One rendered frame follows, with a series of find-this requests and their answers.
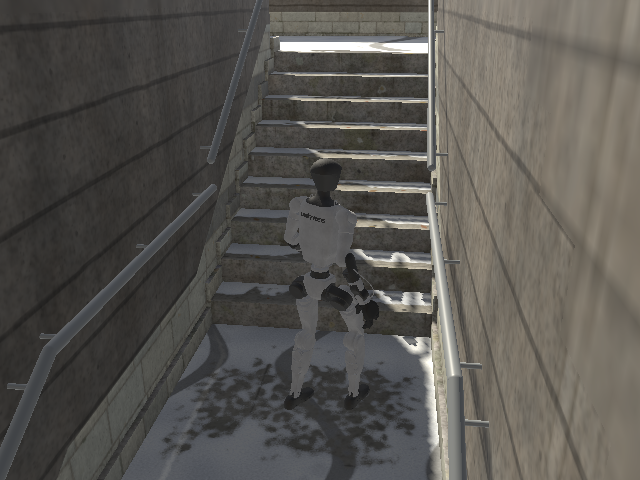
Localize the robot left upper arm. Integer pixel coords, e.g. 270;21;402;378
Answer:
284;196;309;245

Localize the robot right hand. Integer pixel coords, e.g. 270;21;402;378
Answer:
355;300;379;329

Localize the robot left forearm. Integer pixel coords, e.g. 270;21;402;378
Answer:
285;241;302;254

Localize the right robot shin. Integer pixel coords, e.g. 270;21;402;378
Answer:
345;334;365;397

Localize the robot left foot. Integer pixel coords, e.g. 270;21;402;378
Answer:
284;387;314;410

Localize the robot right forearm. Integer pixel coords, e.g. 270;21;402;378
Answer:
342;253;371;305

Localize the robot right upper arm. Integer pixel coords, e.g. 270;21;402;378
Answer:
335;206;357;267

